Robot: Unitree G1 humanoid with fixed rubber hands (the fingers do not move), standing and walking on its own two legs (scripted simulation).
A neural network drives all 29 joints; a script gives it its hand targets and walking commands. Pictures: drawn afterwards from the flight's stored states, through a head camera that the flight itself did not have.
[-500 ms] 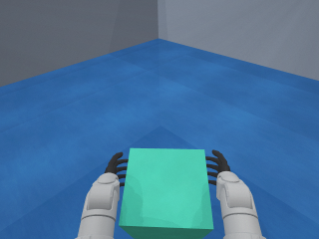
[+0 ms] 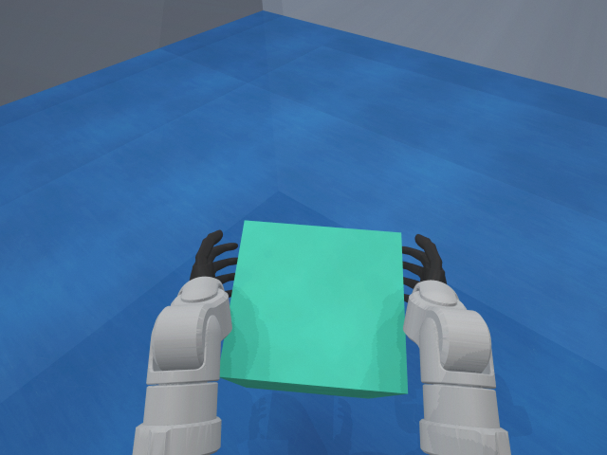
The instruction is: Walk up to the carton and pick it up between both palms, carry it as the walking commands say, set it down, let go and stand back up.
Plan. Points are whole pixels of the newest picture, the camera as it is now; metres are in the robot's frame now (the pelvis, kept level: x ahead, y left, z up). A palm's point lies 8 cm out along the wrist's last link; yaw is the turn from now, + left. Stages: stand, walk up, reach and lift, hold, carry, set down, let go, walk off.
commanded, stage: carry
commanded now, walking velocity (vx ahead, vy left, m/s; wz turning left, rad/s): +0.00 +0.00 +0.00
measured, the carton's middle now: (313, 320) +0.33 +0.00 -0.01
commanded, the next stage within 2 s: none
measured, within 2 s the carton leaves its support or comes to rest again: neither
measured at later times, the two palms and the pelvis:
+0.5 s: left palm (193, 285) +0.33 +0.16 +0.09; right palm (408, 285) +0.33 -0.12 +0.08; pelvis +0.03 +0.02 +0.00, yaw +1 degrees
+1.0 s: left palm (192, 311) +0.29 +0.15 +0.08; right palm (417, 313) +0.29 -0.12 +0.07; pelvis +0.00 +0.02 -0.01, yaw +1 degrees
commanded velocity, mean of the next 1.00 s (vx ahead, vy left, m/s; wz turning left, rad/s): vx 0.00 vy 0.00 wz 0.00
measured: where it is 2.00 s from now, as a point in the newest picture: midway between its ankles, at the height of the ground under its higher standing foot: outside the picture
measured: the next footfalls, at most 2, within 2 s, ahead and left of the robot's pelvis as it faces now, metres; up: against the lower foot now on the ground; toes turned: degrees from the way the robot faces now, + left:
right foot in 0.02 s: +0.09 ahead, -0.09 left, +0.00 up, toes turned -7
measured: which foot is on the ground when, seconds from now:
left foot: down 0.00-1.00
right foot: up 0.00-0.00, down 0.02-1.00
